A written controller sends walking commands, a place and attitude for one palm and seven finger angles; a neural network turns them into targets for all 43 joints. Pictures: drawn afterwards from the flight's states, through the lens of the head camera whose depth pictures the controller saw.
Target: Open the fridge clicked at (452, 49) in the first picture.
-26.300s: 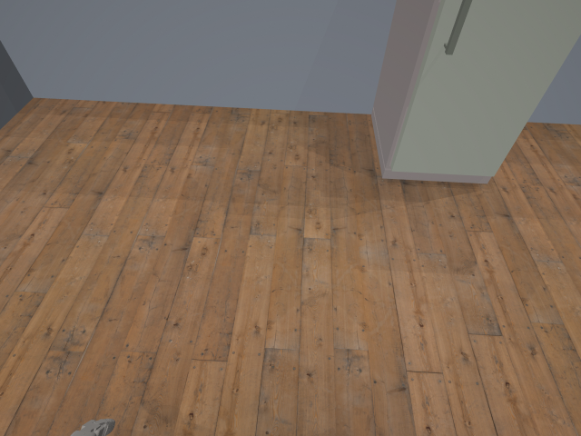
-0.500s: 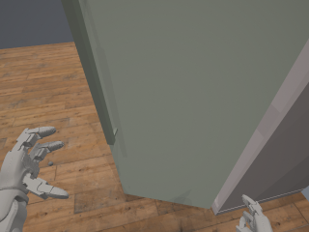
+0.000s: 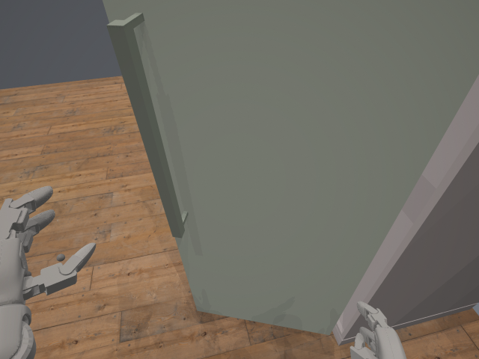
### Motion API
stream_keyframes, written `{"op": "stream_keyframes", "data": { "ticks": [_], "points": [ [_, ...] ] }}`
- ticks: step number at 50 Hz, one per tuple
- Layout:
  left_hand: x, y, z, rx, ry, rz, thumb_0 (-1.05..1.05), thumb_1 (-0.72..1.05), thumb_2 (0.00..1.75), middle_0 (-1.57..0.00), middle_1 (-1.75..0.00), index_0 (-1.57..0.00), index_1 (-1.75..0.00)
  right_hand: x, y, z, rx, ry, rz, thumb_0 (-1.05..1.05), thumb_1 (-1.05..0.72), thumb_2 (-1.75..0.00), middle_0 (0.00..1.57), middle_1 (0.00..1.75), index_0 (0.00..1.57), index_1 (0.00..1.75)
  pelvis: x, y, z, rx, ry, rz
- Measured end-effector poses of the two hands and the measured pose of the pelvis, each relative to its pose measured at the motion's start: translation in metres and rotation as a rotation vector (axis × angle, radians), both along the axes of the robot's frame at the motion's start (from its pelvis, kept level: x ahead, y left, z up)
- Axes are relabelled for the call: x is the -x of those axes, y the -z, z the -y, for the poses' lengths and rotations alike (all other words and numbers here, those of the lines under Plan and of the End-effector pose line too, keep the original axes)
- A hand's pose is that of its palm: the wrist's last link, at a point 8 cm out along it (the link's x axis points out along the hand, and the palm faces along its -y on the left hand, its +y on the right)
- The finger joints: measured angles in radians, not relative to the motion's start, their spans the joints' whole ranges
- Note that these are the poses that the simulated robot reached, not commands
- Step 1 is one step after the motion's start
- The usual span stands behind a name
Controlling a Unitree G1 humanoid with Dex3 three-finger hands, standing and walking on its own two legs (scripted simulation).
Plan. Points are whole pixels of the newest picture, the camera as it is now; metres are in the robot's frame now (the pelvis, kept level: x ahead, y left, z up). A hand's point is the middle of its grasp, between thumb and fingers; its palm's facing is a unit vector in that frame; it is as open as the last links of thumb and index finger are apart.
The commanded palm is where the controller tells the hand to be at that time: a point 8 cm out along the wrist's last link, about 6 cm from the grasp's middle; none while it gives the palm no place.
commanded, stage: draw the hand back to the body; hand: left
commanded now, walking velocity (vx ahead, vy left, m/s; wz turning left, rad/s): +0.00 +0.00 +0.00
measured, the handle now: (162, 152) +0.41 +0.20 +0.15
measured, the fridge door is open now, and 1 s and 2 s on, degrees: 67 67 67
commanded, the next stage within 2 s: step back with the hand held close in 0.56 s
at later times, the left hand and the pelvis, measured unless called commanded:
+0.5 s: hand (52, 263) +0.18 +0.27 +0.15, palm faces +0.51 -0.78 -0.35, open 7.5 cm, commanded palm +0.13 +0.30 +0.17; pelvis -0.01 +0.00 +0.00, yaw +0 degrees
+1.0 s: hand (46, 270) +0.17 +0.28 +0.14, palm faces +0.39 -0.79 -0.48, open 7.4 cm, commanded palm +0.11 +0.32 +0.17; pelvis -0.03 +0.02 -0.01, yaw -1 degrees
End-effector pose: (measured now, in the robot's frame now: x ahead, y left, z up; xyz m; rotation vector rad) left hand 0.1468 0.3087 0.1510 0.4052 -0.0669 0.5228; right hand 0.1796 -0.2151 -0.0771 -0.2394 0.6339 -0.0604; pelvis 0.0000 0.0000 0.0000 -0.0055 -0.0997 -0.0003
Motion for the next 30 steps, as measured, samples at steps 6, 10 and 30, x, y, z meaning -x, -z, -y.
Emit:
{"op": "stream_keyframes", "data": {
  "ticks": [6, 10, 30],
  "points": [
    [0.003, -0.012, 0.000, -0.028, 0.007, 0.029, 0.01, 0.48, 0.70, -0.23, -0.55, -0.22, -0.55, 0.000, -0.001, 0.004, 0.006, 0.005, -0.008, 0.02, -0.90, -0.90, 0.21, 0.30, 0.21, 0.30, -0.001, -0.001, 0.000, 0.001, 0.002, 0.004],
    [0.007, -0.020, 0.002, -0.050, 0.012, 0.051, 0.01, 0.62, 0.77, -0.22, -0.46, -0.21, -0.46, 0.000, -0.001, 0.007, 0.008, 0.010, -0.006, 0.02, -0.90, -0.90, 0.21, 0.30, 0.21, 0.30, -0.002, -0.001, 0.000, 0.001, 0.003, 0.006],
    [0.019, -0.016, 0.006, -0.035, 0.013, 0.059, 0.02, 0.89, 0.90, -0.21, -0.31, -0.21, -0.31, 0.014, -0.001, 0.013, 0.016, 0.026, -0.011, 0.02, -0.90, -0.90, 0.21, 0.30, 0.20, 0.30, 0.008, -0.001, 0.005, 0.004, 0.001, 0.023]
  ]
}}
